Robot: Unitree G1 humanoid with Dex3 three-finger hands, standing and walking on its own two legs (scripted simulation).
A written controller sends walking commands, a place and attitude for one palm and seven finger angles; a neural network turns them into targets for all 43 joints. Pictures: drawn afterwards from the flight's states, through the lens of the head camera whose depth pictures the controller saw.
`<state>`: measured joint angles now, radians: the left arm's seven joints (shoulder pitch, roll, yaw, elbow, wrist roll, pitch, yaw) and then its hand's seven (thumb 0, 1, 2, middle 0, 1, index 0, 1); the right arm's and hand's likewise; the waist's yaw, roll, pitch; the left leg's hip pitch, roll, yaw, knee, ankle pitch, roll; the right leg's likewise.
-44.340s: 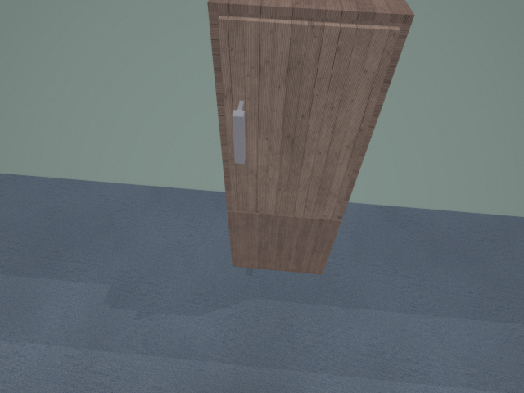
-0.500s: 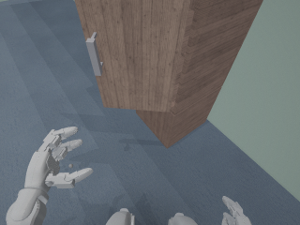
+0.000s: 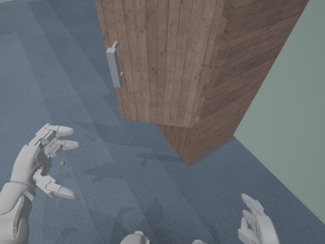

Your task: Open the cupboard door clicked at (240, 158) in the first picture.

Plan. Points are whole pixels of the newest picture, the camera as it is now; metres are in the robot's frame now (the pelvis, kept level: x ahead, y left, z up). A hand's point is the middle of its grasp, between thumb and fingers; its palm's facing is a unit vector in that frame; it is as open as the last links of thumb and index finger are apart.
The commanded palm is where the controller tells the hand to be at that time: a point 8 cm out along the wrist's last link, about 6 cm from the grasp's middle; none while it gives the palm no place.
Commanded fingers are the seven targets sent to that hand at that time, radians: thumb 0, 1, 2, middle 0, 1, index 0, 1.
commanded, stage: raise the hand with hooked fingers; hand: left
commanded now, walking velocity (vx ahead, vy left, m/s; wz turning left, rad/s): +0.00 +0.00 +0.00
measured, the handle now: (116, 64) +0.64 +0.20 +0.05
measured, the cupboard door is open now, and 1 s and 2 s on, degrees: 49 49 49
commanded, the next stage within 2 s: move the hooked fingers beside the handle in 0.70 s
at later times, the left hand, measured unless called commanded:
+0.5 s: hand (64, 150) +0.30 +0.25 +0.07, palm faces -0.05 -1.00 -0.02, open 14.0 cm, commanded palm +0.27 +0.30 +0.08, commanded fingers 0.00 -0.50 0.30 -0.30 -1.20 -0.30 -1.20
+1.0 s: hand (64, 142) +0.32 +0.26 +0.07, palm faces -0.05 -1.00 -0.01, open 14.0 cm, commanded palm +0.31 +0.31 +0.07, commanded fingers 0.00 -0.50 0.30 -0.30 -1.20 -0.30 -1.20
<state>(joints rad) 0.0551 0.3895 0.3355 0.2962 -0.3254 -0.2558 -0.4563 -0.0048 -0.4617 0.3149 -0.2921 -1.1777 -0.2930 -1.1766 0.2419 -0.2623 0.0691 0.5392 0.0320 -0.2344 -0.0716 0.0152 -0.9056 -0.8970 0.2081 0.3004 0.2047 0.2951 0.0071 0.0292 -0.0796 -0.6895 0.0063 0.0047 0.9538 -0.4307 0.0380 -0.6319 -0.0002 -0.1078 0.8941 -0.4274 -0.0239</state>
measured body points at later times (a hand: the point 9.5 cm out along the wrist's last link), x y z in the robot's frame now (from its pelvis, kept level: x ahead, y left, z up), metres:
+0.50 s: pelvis +0.01 -0.01 +0.01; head +0.06 +0.00 +0.45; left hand +0.30 +0.30 +0.08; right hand +0.14 -0.27 -0.07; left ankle +0.03 +0.09 -0.69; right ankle +0.01 -0.11 -0.69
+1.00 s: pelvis +0.00 -0.01 +0.00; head +0.06 +0.01 +0.45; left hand +0.32 +0.31 +0.07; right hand +0.15 -0.25 -0.08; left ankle +0.03 +0.09 -0.69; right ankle +0.01 -0.11 -0.69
